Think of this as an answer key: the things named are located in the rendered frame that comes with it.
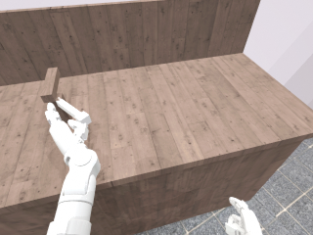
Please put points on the robot right hand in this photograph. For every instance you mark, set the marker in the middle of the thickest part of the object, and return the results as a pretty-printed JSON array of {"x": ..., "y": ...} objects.
[{"x": 246, "y": 222}]

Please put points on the robot left hand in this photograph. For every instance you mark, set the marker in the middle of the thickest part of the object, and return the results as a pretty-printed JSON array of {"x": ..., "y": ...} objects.
[{"x": 61, "y": 133}]

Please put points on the left robot forearm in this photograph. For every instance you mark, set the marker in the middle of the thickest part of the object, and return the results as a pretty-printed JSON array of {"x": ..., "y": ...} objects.
[{"x": 78, "y": 192}]

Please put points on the tap lever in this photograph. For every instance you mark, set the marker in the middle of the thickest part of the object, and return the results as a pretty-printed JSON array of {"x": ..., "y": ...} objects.
[{"x": 81, "y": 117}]

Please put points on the counter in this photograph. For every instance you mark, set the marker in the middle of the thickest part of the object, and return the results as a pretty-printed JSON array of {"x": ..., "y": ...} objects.
[{"x": 181, "y": 118}]

